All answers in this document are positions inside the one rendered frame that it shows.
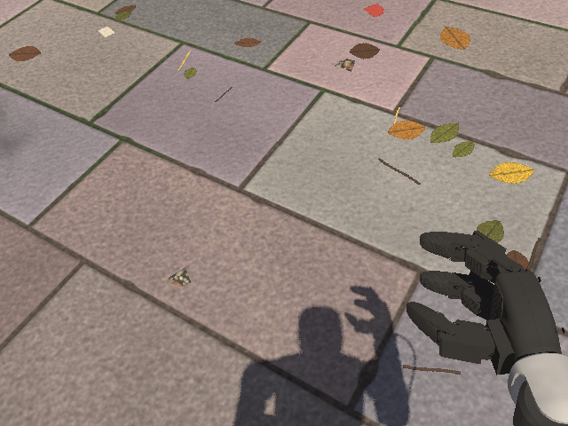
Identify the robot right forearm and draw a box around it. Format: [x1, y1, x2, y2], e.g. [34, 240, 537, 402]
[508, 352, 568, 426]

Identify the robot right hand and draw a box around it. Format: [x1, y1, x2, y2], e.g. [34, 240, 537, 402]
[406, 231, 565, 375]

